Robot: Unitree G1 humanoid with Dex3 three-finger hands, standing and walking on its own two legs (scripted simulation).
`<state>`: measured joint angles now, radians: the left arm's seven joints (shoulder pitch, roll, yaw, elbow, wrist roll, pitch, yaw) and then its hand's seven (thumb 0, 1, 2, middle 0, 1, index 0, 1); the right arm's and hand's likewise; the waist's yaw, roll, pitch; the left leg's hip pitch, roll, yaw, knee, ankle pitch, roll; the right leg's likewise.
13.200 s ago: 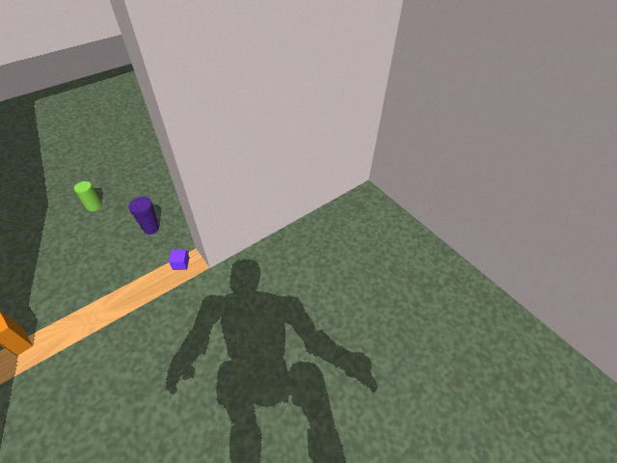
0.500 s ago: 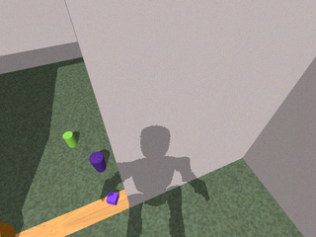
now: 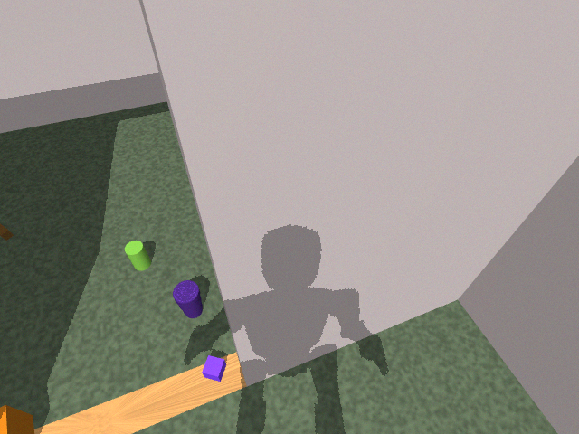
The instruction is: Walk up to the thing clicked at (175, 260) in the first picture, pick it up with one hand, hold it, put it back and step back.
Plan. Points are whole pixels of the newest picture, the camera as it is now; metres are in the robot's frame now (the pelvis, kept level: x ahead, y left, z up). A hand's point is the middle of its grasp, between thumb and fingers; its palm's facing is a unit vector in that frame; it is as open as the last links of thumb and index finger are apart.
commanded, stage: walk up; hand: left
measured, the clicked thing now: (214, 368) +0.42 +0.24 -0.75
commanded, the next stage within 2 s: stand in 1.08 s
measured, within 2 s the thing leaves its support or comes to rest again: neither
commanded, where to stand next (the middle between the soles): +0.04 +0.00 m, yaw +1 degrees
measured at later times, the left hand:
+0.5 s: hand out of the picture +0.08 +0.27 -0.15, palm faces +0.04 -0.92 -0.38, open 7.4 cm
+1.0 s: hand out of the picture +0.05 +0.27 -0.15, palm faces +0.08 -0.92 -0.38, open 7.4 cm
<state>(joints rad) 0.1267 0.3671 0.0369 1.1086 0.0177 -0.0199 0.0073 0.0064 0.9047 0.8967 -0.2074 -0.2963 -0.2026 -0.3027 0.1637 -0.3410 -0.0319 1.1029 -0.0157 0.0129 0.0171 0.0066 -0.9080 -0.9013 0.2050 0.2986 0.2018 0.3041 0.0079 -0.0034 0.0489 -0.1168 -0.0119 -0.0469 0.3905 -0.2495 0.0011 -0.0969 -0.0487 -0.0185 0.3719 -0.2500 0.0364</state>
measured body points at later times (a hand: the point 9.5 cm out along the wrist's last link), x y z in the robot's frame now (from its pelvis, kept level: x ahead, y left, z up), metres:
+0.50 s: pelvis +0.01 +0.00 +0.00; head +0.02 +0.00 +0.45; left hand +0.08 +0.31 -0.13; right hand +0.12 -0.30 -0.13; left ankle -0.02 +0.12 -0.74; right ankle -0.03 -0.14 -0.74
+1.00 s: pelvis -0.01 +0.00 +0.00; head +0.00 +0.00 +0.45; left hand +0.04 +0.32 -0.13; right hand +0.10 -0.30 -0.13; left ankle -0.02 +0.12 -0.74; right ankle -0.03 -0.14 -0.74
